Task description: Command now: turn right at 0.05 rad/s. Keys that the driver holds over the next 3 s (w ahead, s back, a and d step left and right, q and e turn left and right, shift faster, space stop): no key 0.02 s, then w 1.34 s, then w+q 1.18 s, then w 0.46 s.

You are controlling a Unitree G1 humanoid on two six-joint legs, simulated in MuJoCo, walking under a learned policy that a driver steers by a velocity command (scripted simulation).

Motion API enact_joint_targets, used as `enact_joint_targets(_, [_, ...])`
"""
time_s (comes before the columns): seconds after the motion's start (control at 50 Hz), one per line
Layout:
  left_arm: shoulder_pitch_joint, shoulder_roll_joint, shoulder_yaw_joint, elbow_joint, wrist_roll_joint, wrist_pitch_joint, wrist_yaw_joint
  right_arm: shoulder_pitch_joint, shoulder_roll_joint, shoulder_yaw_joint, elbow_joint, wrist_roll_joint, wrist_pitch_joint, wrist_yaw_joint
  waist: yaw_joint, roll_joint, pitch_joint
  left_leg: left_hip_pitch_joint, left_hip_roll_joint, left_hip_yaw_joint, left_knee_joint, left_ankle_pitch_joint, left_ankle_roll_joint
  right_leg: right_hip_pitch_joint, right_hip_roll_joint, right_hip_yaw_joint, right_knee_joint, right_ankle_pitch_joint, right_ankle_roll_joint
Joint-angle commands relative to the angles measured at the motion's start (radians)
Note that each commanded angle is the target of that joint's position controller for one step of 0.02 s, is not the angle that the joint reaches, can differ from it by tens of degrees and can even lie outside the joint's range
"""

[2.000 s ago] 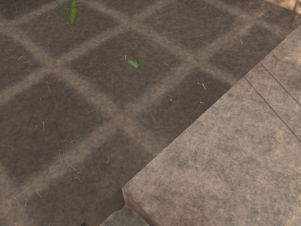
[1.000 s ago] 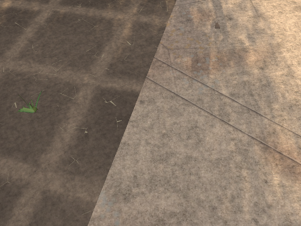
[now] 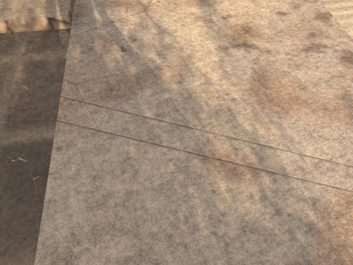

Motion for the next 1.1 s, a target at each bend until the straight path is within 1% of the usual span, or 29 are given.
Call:
enact_joint_targets(0.02, [-0.035,0.126,0.041,-0.038,0.001,-0.012,0.004,0.035,-0.105,-0.030,-0.013,0.001,-0.029,0.004,0.000,0.028,0.020,-0.034,0.021,-0.022,-0.100,0.093,0.041,0.021,-0.103,0.134,-0.148,-0.027,-0.002])
enact_joint_targets(0.14, [0.002,0.137,0.058,0.001,-0.025,0.002,0.031,0.047,-0.062,-0.020,0.018,0.008,-0.065,-0.022,0.021,-0.077,0.044,-0.126,-0.050,0.058,0.003,-0.138,0.059,-0.019,-0.136,0.208,-0.202,-0.408,-0.070])
enact_joint_targets(0.24, [0.005,0.126,0.055,0.012,-0.040,-0.032,0.019,0.109,-0.056,-0.019,0.045,0.019,-0.102,-0.009,-0.001,-0.066,0.070,-0.110,-0.034,0.020,-0.010,-0.119,0.133,-0.058,-0.143,0.215,-0.154,-0.341,-0.086])
enact_joint_targets(0.28, [-0.007,0.094,0.047,0.006,-0.042,-0.051,0.018,0.147,-0.102,-0.031,0.063,0.027,-0.119,-0.001,-0.004,0.081,0.065,-0.046,0.027,-0.108,-0.117,-0.083,0.175,-0.101,-0.028,0.053,0.029,-0.177,-0.038])
enact_joint_targets(0.3, [-0.012,0.080,0.044,0.004,-0.035,-0.064,0.019,0.194,-0.144,-0.043,0.073,0.032,-0.123,0.005,-0.020,0.197,0.054,0.051,0.108,-0.248,-0.191,-0.013,0.226,-0.191,0.019,-0.026,0.177,-0.097,-0.003])
enact_joint_targets(0.32, [-0.025,0.098,0.048,-0.002,-0.034,-0.074,0.020,0.235,-0.170,-0.052,0.076,0.032,-0.122,0.008,-0.036,0.230,0.065,0.140,0.218,-0.400,-0.245,0.094,0.297,-0.307,0.006,-0.041,0.266,-0.109,0.012])
enact_joint_targets(0.38, [-0.125,0.108,0.046,-0.042,-0.057,-0.077,0.014,0.312,-0.186,-0.065,0.098,0.022,-0.120,0.003,-0.075,0.108,0.104,0.355,0.339,-0.476,-0.262,0.308,0.362,-0.620,-0.089,0.025,0.473,-0.388,0.003])
enact_joint_targets(0.44, [-0.091,0.082,0.033,-0.026,-0.045,-0.068,-0.013,0.250,-0.142,-0.054,0.098,0.028,-0.085,0.000,-0.033,0.101,0.073,0.265,0.242,-0.275,-0.294,0.296,0.274,-0.492,-0.100,-0.031,0.452,-0.268,0.006])
enact_joint_targets(0.48, [-0.068,0.056,0.025,-0.019,-0.034,-0.069,-0.033,0.142,-0.149,-0.050,0.075,0.022,-0.069,-0.001,0.027,0.122,0.056,0.067,0.159,-0.117,-0.283,0.513,0.227,-0.213,-0.053,-0.094,0.326,-0.132,0.012])
enact_joint_targets(0.54, [0.246,0.158,0.085,0.075,-0.028,-0.048,-0.013,0.025,-0.212,-0.061,0.038,0.037,-0.066,-0.009,0.217,0.146,-0.111,-0.030,0.098,-0.016,0.026,0.939,0.171,0.225,0.000,-0.086,0.062,0.169,-0.025])
enact_joint_targets(0.56, [0.356,0.198,0.106,0.120,-0.027,-0.033,-0.002,-0.013,-0.175,-0.052,0.028,0.031,-0.076,-0.007,0.267,0.092,-0.123,-0.130,0.046,0.007,0.220,0.834,0.136,0.379,-0.009,-0.065,-0.057,0.224,-0.035])
enact_joint_targets(0.58, [0.484,0.298,0.124,0.165,-0.020,-0.024,0.013,-0.048,-0.076,-0.020,-0.010,0.001,-0.090,0.002,0.277,-0.240,-0.142,-0.354,-0.081,0.018,0.681,0.074,0.064,0.547,-0.237,0.256,-0.159,0.337,-0.091])
enact_joint_targets(0.6, [0.437,0.236,0.075,0.152,-0.007,-0.018,0.012,-0.079,0.036,0.013,0.011,-0.026,-0.123,0.013,0.215,-0.287,-0.101,-0.538,-0.132,-0.125,1.044,-0.280,0.082,0.507,-0.301,0.364,-0.005,0.978,-0.090])
enact_joint_targets(0.62, [0.459,0.267,0.086,0.165,0.020,-0.023,0.009,0.178,0.031,0.002,0.033,0.071,-0.151,0.028,0.119,-0.292,-0.205,-0.652,-0.190,-0.235,1.147,-0.225,0.085,0.510,-0.502,0.661,-0.199,0.621,-0.308])
enact_joint_targets(0.64, [0.377,0.214,0.073,0.174,0.003,-0.026,-0.001,0.112,-0.028,-0.003,0.011,0.087,-0.148,0.027,0.079,-0.124,-0.044,-0.823,-0.104,-0.116,1.248,-0.207,0.071,0.459,-0.492,0.658,-0.279,0.266,-0.338])
enact_joint_targets(0.66, [0.339,0.141,0.051,0.192,-0.015,-0.030,-0.013,-0.005,-0.022,0.007,-0.024,0.078,-0.138,0.029,0.086,-0.066,0.078,-0.950,-0.056,-0.075,1.339,-0.168,0.074,0.372,-0.452,0.551,-0.304,0.071,-0.296])
enact_joint_targets(0.7, [0.303,0.076,0.013,0.235,-0.007,-0.024,-0.028,-0.008,0.061,0.036,-0.039,0.054,-0.109,0.030,0.025,-0.063,0.106,-1.025,-0.018,-0.012,1.655,-0.156,0.087,0.208,-0.372,0.443,-0.308,-0.029,-0.228])
enact_joint_targets(0.76, [0.395,0.027,-0.023,0.324,0.004,-0.003,-0.010,-0.101,0.162,0.097,-0.142,0.065,-0.098,0.055,0.016,-0.081,0.151,-1.303,-0.041,-0.056,1.991,-0.125,0.135,0.114,-0.359,0.336,-0.300,-0.001,-0.172])
enact_joint_targets(0.82, [0.255,0.029,-0.055,0.297,-0.006,-0.013,0.008,-0.265,0.106,0.134,-0.307,0.025,-0.113,0.074,-0.049,-0.035,0.168,-1.043,-0.012,0.031,1.391,0.102,0.126,-0.284,-0.198,0.084,-0.409,-0.046,-0.087])
enact_joint_targets(0.86, [0.326,0.076,-0.050,0.298,-0.040,-0.053,0.033,-0.325,0.080,0.139,-0.341,-0.004,-0.114,0.055,-0.026,-0.042,0.000,-0.516,0.003,0.200,1.111,0.223,0.089,-0.439,-0.214,0.091,-0.607,0.186,-0.154])
enact_joint_targets(0.9, [0.420,0.194,-0.022,0.340,-0.072,-0.065,0.037,-0.313,0.049,0.130,-0.346,0.003,-0.118,0.024,-0.034,-0.138,-0.119,-0.353,-0.048,0.258,0.849,0.096,0.116,-0.104,-0.215,0.030,-0.512,0.865,-0.148])
enact_joint_targets(0.94, [0.490,0.245,-0.013,0.350,-0.028,-0.034,0.054,-0.253,-0.011,0.093,-0.323,0.027,-0.116,0.042,-0.080,-0.275,-0.157,-0.444,-0.143,0.284,0.668,-0.160,0.148,0.339,-0.285,0.060,-0.267,1.628,-0.126])
enact_joint_targets(0.98, [0.418,0.251,0.005,0.333,0.005,-0.009,0.065,-0.060,-0.086,0.053,-0.273,0.041,-0.109,0.070,-0.186,-0.356,-0.236,-0.312,-0.125,0.084,0.452,-0.151,0.231,0.467,-0.332,0.056,0.077,1.835,-0.126])
enact_joint_targets(1.0, [0.414,0.188,0.000,0.276,0.018,-0.037,0.057,0.123,-0.184,0.020,-0.187,0.005,-0.110,0.083,-0.193,-0.081,-0.377,0.053,0.059,-0.334,0.291,-0.088,0.342,0.132,-0.232,0.077,0.390,1.535,-0.130])
enact_joint_targets(1.02, [0.406,0.050,-0.015,0.273,0.015,-0.072,0.010,0.277,-0.243,-0.004,-0.082,-0.022,-0.085,0.069,-0.169,0.371,-0.455,0.307,0.256,-0.933,-0.187,-0.084,0.488,-0.244,0.080,0.196,0.805,0.101,-0.081])
enact_joint_targets(1.04, [0.389,0.060,0.008,0.273,-0.004,-0.102,-0.041,0.232,-0.140,0.013,-0.057,-0.025,-0.087,0.045,-0.139,0.210,-0.362,0.205,0.322,-1.064,-0.261,-0.150,0.470,-0.422,0.113,0.399,1.244,-0.021,-0.068])
enact_joint_targets(1.06, [0.219,0.045,0.006,0.183,-0.033,-0.100,-0.055,0.136,-0.066,0.034,-0.026,0.012,-0.098,0.050,-0.078,0.099,-0.106,0.011,0.310,-0.854,-0.213,-0.181,0.401,-0.580,0.066,0.328,1.370,-0.050,-0.088])
enact_joint_targets(1.08, [0.090,0.029,-0.011,0.091,-0.038,-0.091,-0.046,0.085,0.033,0.058,0.021,0.007,-0.112,0.068,-0.029,-0.017,0.033,-0.167,0.254,-0.599,-0.170,-0.154,0.328,-0.627,0.006,0.246,1.402,-0.022,-0.122])
enact_joint_targets(1.1, [0.110,0.034,-0.012,0.073,-0.044,-0.075,-0.034,0.033,0.106,0.074,0.055,-0.011,-0.123,0.077,0.045,-0.052,0.066,-0.257,0.181,-0.388,-0.168,-0.087,0.259,-0.609,-0.032,0.239,1.366,0.035,-0.139])
Next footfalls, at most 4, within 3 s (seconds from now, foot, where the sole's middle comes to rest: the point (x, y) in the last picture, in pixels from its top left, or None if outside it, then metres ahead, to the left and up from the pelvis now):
0.54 right None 0.17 -0.10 -0.77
0.98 left None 0.44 0.09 -0.63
1.54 right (218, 191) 0.75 -0.14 -0.63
2.06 left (139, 146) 0.98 0.17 -0.63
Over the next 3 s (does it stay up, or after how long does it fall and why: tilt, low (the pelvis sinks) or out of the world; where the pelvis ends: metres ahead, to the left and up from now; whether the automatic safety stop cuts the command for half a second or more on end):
stays up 1.26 0.28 0.14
